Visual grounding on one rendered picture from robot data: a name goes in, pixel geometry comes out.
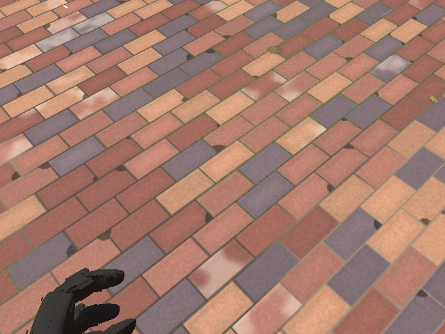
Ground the robot left hand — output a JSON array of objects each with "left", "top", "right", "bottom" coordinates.
[{"left": 26, "top": 268, "right": 136, "bottom": 334}]

